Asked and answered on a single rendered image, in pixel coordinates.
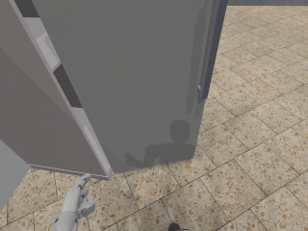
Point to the left robot forearm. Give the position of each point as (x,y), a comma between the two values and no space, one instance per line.
(66,221)

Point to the robot left hand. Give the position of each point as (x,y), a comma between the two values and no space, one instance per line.
(74,196)

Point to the handle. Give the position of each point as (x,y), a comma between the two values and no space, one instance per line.
(216,28)

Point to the fridge door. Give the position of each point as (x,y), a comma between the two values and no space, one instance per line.
(135,66)

